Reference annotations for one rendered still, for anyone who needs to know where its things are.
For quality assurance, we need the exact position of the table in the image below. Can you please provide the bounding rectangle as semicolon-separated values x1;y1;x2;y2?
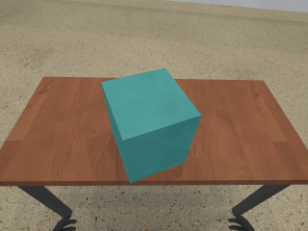
0;76;308;218

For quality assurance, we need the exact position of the right robot hand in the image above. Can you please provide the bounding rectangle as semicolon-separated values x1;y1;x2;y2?
228;214;255;231

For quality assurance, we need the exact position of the carton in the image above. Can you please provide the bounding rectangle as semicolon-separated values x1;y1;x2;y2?
101;68;201;184

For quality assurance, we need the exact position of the left robot hand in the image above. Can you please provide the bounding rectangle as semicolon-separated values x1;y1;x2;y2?
52;216;77;231

